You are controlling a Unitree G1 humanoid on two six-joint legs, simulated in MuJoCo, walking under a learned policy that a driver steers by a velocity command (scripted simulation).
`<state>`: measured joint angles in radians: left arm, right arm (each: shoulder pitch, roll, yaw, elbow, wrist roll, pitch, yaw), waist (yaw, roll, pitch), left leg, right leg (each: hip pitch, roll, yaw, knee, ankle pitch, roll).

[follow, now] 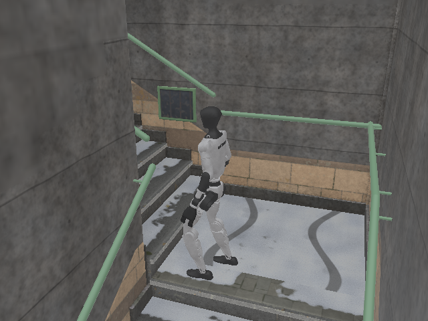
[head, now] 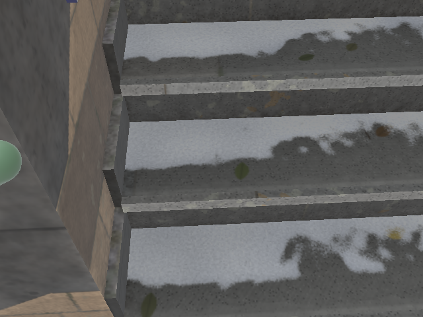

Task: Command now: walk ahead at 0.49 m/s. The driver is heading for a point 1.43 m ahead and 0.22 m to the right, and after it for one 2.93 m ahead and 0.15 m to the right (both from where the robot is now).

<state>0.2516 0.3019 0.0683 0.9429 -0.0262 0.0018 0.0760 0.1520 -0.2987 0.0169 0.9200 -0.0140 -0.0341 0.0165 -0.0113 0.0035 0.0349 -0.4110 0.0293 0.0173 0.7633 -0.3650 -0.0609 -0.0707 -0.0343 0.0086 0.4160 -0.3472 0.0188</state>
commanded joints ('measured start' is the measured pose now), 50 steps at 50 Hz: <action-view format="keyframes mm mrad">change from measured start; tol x64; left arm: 1 -56 50 2 -104 47 -29 -53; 50 -97 23 -39 10 53 75 -4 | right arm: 1 121 -68 -32 43 26 -23 -18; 50 139 2 -31 -11 -6 -53 -29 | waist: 1 -16 -79 -52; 50 21 141 17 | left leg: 1 339 -150 198 -119 -14 45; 4 356 402 -554 -409 938 323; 10 159 230 -303 -631 -186 252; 21 -386 -26 -232 631 -120 40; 31 13 -40 25 -54 -95 -31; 36 364 393 -392 -296 1447 147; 50 118 112 -178 -541 -13 76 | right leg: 1 -316 -79 30 -37 -46 -176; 32 -32 -247 134 -14 640 -231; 38 -361 17 243 597 -293 -13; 50 -41 -39 111 -86 269 -17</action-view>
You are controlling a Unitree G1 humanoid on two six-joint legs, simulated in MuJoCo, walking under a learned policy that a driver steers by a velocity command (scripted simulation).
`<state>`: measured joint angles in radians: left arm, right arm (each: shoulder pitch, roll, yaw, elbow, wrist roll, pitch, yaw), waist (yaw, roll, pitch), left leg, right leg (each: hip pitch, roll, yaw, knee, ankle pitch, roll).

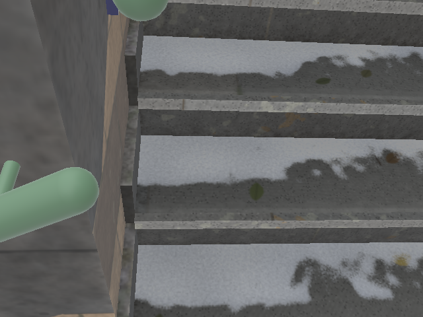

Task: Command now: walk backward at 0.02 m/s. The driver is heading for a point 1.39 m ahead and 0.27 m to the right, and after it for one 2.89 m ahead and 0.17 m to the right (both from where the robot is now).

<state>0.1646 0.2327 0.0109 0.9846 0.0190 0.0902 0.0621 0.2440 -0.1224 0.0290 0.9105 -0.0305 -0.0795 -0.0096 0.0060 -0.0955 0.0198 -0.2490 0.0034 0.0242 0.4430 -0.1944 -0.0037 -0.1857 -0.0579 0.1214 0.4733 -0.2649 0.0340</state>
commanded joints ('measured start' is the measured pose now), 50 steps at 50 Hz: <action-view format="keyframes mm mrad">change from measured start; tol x4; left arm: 1 36 114 22 -16 -4 -12 10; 2 82 155 37 23 -20 -14 10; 6 33 90 23 25 6 -26 -3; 19 127 114 10 66 -3 -26 -4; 50 143 142 17 39 -8 -18 3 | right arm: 1 42 -186 -48 1 -1 -11 0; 4 -52 -195 -62 -29 10 -4 5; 9 7 -181 -61 6 -1 14 10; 50 9 -243 -32 130 4 14 5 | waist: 1 8 225 -2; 6 1 52 -38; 22 2 91 52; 50 7 108 7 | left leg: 1 -53 120 -161 -217 -151 0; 2 -14 75 -123 -242 -159 -22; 5 86 66 -77 -145 -16 -21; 8 99 58 -46 -96 53 -19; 20 54 52 -30 -87 -44 -62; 39 48 62 -37 -80 52 -65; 50 40 67 -46 -108 30 -58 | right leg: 1 122 -40 -4 -128 270 -55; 2 69 -13 -19 -103 139 -69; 3 -10 -5 -18 -139 102 -65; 8 -9 11 -19 -172 204 -61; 21 -86 46 -35 -203 42 -53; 38 -12 42 -37 -155 268 -71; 50 -7 37 -36 -169 208 -67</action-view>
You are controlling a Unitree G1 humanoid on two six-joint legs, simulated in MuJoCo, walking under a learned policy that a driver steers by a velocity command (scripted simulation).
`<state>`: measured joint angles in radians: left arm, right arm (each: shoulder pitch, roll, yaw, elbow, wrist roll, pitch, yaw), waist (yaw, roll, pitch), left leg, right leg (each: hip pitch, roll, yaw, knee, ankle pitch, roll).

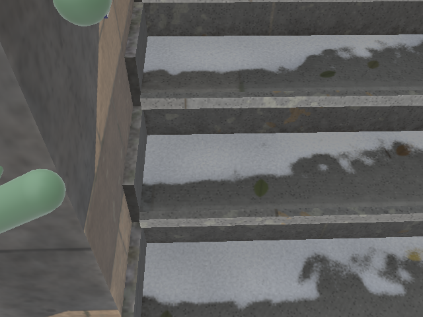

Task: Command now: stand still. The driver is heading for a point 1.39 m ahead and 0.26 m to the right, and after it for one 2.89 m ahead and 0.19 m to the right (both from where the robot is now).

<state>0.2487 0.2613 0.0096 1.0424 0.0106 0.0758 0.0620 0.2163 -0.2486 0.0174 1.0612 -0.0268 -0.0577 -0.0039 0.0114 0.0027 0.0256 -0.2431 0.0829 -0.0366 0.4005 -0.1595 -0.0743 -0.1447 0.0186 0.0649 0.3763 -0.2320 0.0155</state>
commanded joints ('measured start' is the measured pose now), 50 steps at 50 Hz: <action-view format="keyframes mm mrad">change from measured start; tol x2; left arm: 1 58 116 18 -20 1 -4 3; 50 105 128 21 -16 2 -6 16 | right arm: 1 34 -117 -20 -21 0 -8 0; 50 43 -113 -25 -35 0 -1 15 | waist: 1 2 11 1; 50 3 10 -5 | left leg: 1 35 -12 14 -66 -5 13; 37 48 -14 4 -79 35 39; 50 51 -16 1 -86 13 43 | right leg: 1 -49 -40 21 -72 172 -47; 50 -45 -67 18 -98 156 -28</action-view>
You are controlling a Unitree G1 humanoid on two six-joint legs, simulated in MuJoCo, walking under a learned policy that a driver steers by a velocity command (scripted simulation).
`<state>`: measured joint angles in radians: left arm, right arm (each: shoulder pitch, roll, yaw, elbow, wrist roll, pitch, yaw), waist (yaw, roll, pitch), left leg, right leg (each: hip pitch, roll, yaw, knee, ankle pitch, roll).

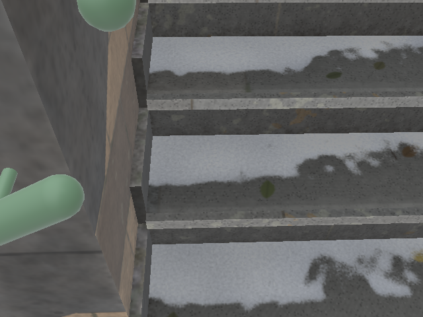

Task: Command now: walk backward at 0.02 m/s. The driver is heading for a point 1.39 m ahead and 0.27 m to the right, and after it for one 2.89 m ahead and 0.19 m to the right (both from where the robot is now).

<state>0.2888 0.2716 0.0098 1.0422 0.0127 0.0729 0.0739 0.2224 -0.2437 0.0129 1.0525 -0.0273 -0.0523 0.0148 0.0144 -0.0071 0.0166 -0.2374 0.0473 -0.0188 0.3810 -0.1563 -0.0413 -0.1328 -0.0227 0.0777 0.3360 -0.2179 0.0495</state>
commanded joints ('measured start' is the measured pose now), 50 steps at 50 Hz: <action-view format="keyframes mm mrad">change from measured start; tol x2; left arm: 1 66 117 21 -15 0 -4 4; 50 120 86 25 -13 4 -14 7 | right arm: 1 38 -118 -21 -27 1 -6 -3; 50 99 -97 -18 -29 8 -7 -10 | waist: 1 0 19 4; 23 -10 2 -5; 26 -5 26 28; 36 -4 13 -10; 50 -6 14 11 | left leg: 1 45 20 -17 -67 8 10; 6 37 16 -18 -82 -16 11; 22 60 7 -13 -79 22 14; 23 79 18 -29 -103 -38 18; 25 57 25 -45 -114 -71 23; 35 76 17 -12 -77 114 29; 50 57 15 -6 -81 63 21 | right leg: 1 -57 -26 5 -58 141 -62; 22 -60 -35 1 -72 154 -49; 23 -66 -21 -9 -69 97 -47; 24 -77 -25 -4 -76 85 -46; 34 -34 -33 1 -66 202 -51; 50 -36 -27 -2 -68 184 -54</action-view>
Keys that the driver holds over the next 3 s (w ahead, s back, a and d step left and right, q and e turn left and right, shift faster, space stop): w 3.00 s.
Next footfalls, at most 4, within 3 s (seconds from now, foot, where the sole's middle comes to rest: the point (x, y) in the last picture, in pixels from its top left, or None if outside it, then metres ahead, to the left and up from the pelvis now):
none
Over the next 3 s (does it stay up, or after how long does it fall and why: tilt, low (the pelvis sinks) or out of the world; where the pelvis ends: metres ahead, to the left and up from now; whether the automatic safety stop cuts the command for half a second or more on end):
stays up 0.01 0.00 0.00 its command is cut before an obstacle from the start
